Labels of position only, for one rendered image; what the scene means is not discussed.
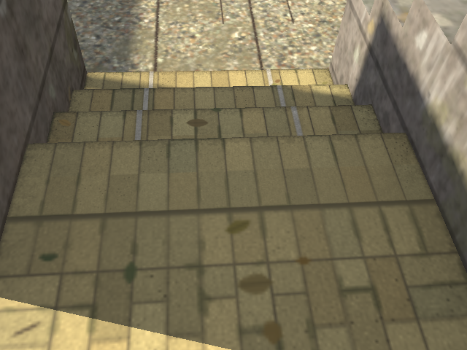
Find stairs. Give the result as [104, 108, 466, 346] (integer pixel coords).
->
[47, 69, 383, 143]

